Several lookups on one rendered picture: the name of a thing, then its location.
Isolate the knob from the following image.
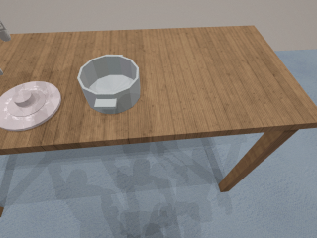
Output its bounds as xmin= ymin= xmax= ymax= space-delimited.
xmin=12 ymin=89 xmax=35 ymax=107

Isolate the table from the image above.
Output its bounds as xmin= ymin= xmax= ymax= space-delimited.
xmin=0 ymin=25 xmax=317 ymax=217

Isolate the pot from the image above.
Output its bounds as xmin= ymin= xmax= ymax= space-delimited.
xmin=77 ymin=55 xmax=141 ymax=114

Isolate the left robot hand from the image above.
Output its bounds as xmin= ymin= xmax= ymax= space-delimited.
xmin=0 ymin=19 xmax=11 ymax=75

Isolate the lid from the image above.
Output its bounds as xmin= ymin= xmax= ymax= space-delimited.
xmin=0 ymin=81 xmax=61 ymax=132

